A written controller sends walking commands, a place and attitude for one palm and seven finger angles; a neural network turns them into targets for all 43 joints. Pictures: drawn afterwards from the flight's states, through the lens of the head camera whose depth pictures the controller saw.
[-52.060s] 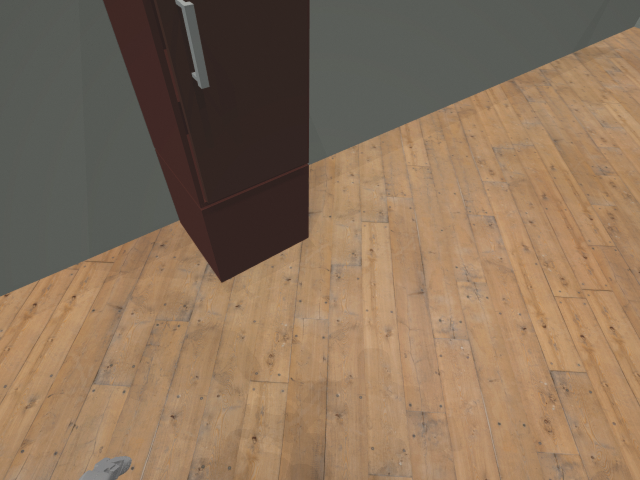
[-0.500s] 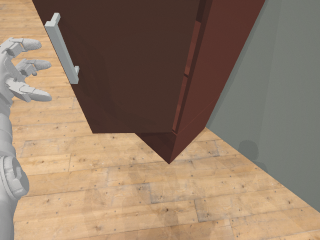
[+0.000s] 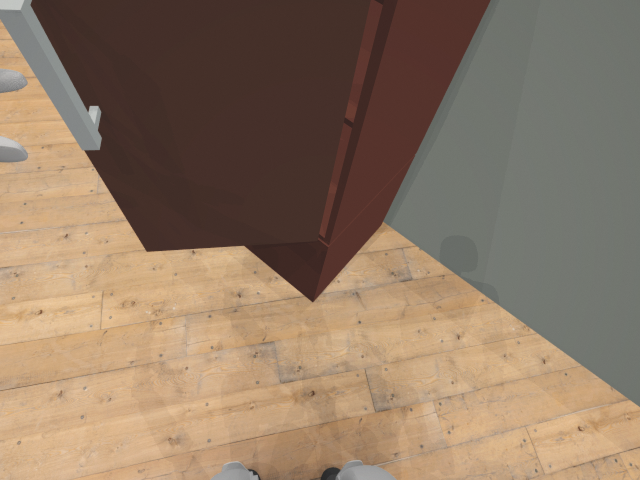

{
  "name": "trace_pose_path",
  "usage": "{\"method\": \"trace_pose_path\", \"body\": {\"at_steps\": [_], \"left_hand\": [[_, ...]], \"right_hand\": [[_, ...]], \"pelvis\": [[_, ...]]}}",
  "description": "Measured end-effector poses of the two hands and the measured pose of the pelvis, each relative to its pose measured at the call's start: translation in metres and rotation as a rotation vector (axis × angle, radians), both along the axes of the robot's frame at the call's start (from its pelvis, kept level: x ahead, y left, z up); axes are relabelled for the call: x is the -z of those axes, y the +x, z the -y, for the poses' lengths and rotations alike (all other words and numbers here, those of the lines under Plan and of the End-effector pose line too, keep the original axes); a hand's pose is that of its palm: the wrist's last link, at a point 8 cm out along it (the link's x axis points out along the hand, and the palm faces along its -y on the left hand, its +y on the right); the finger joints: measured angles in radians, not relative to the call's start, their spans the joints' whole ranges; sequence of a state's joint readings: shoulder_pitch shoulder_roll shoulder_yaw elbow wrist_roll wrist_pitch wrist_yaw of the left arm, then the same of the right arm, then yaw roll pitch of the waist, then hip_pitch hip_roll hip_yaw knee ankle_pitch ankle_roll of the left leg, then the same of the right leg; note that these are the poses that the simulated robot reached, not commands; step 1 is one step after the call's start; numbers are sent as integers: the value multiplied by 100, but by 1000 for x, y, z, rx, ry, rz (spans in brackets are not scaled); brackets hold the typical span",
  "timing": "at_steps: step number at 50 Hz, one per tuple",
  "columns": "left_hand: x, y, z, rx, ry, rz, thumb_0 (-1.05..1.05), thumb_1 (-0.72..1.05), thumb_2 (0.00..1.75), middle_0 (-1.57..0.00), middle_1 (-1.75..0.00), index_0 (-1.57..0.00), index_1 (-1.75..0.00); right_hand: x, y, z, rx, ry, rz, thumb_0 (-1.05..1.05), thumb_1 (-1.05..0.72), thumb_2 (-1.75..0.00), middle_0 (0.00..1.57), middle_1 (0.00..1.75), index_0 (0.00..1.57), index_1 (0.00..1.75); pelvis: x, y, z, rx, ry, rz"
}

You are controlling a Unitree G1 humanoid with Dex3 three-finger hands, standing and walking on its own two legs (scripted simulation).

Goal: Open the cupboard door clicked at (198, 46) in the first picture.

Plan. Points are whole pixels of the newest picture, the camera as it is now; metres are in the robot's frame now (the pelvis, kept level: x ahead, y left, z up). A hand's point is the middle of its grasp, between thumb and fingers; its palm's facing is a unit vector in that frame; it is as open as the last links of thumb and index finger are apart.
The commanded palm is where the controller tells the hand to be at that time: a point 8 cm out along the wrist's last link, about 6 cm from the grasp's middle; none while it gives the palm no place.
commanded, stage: move the hooked fingers beside the handle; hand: left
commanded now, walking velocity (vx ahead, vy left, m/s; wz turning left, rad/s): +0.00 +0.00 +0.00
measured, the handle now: (62, 73) +0.54 +0.24 +0.15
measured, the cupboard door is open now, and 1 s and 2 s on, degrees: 47 47 47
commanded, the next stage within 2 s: none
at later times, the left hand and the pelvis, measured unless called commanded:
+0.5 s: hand out of the picture +0.48 +0.30 +0.14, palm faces +0.02 -1.00 +0.02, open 14.0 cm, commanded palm +0.47 +0.35 +0.14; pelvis +0.01 +0.01 +0.00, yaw +1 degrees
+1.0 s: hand out of the picture +0.49 +0.29 +0.15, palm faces +0.05 -1.00 +0.00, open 14.0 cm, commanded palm +0.47 +0.34 +0.14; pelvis -0.01 -0.01 +0.00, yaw +0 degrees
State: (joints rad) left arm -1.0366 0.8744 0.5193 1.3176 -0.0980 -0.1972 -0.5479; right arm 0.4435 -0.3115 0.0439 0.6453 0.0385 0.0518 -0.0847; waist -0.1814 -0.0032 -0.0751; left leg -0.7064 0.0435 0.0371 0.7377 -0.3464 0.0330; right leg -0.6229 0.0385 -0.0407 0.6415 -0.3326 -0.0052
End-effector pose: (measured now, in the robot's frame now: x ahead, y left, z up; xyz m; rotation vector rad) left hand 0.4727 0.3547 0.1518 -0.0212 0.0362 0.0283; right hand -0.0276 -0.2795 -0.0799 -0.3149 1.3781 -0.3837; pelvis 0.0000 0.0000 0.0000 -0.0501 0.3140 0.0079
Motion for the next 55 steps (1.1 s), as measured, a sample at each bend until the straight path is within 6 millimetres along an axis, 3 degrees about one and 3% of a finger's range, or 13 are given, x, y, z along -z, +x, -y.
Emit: {"method": "trace_pose_path", "body": {"at_steps": [6,13,27,41,55], "left_hand": [[8,1,-11,-25,16,-5,-2,-50,30,-30,-120,-30,-120],[1,-6,-20,-17,30,27,-2,-50,30,-30,-120,-29,-120],[8,-10,6,-6,8,14,-2,-50,30,-30,-120,-30,-120],[-5,-18,7,-17,38,-2,-2,-50,30,-30,-120,-30,-120],[1,-4,9,-28,14,0,-2,-50,30,-30,-120,-30,-120]], "right_hand": [[0,7,-9,9,14,9,0,-90,-90,21,30,20,30],[5,22,-21,-15,45,15,0,-90,-90,21,30,20,30],[10,50,-24,-72,60,117,0,-90,-90,21,30,20,30],[10,11,-6,-41,39,46,0,-90,-90,21,30,20,30],[3,-10,4,9,4,6,0,-90,-90,21,30,20,30]], "pelvis": [[1,6,-5,10,-3,-7],[0,11,-11,-3,-10,3],[1,3,-12,-13,-5,28],[2,-7,0,-17,-1,35],[3,-9,7,-2,-5,6]]}}
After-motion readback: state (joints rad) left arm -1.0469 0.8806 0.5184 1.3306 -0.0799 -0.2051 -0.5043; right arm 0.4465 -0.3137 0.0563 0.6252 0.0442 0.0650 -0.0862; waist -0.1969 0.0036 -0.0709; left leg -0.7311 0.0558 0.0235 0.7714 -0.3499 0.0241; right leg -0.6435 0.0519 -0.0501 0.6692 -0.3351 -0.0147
